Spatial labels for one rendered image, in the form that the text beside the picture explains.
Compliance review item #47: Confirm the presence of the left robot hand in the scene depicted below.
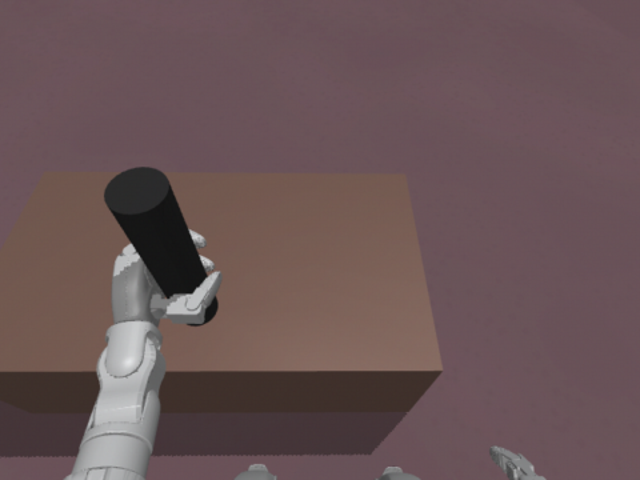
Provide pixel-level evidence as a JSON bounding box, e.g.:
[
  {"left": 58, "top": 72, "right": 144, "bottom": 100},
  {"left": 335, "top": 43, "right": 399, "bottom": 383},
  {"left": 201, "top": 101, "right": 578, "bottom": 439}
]
[{"left": 111, "top": 229, "right": 222, "bottom": 328}]

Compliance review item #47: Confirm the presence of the right robot hand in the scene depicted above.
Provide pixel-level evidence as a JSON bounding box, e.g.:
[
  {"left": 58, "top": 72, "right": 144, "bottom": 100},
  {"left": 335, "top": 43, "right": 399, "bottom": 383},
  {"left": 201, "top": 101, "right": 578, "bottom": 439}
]
[{"left": 490, "top": 446, "right": 546, "bottom": 480}]

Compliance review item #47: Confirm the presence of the can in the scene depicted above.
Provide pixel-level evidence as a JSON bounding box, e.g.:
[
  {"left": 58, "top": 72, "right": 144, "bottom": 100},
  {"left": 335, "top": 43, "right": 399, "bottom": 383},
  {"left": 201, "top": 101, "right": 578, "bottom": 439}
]
[{"left": 104, "top": 167, "right": 218, "bottom": 326}]

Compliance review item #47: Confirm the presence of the left robot arm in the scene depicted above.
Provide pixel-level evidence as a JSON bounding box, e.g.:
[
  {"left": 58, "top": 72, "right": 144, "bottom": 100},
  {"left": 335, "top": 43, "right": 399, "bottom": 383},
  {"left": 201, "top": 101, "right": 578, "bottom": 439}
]
[{"left": 63, "top": 320, "right": 166, "bottom": 480}]

